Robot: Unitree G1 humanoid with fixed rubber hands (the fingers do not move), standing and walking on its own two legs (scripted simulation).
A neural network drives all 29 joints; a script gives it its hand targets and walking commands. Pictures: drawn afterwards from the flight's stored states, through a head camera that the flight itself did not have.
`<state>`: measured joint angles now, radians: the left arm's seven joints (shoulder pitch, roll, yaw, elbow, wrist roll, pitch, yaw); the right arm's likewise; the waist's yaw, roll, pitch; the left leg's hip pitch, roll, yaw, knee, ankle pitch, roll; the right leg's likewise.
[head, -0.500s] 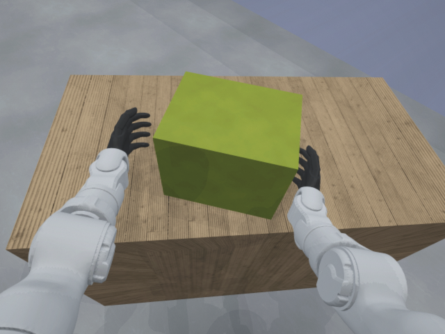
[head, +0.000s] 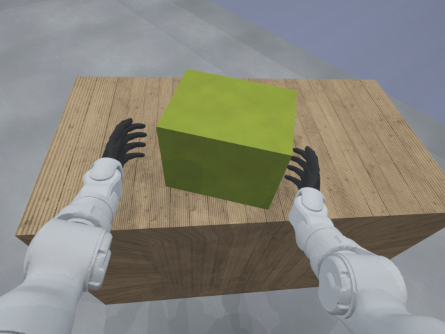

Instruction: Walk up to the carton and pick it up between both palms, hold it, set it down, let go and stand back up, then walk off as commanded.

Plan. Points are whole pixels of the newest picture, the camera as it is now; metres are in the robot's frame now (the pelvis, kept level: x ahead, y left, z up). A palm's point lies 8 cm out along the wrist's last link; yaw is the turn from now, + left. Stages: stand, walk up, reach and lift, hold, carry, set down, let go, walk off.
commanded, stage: set down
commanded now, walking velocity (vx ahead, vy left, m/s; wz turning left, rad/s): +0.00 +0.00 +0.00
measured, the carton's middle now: (228, 140) +0.51 -0.02 +0.03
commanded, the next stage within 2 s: none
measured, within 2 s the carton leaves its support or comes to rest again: neither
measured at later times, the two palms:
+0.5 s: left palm (101, 184) +0.38 +0.23 +0.04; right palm (329, 211) +0.33 -0.19 +0.04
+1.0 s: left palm (88, 219) +0.31 +0.23 +0.04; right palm (362, 246) +0.25 -0.21 +0.07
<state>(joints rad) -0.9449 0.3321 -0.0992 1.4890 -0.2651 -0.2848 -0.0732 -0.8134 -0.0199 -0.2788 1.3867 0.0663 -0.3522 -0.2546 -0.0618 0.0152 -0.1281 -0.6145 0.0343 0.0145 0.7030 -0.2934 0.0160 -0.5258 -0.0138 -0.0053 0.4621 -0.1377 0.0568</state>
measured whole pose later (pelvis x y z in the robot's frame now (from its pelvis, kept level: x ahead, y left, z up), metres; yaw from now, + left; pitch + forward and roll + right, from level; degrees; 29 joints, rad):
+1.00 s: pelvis -0.01 -0.02 +0.01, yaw +1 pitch -1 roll -3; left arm -0.20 0.53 -0.07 0.46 -0.27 0.05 -0.15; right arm 0.03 -0.02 -0.05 0.03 0.15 0.14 -0.30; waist -0.06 -0.01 0.06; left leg -0.35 0.03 0.02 0.63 -0.27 0.04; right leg -0.30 -0.02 0.00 0.46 -0.16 0.06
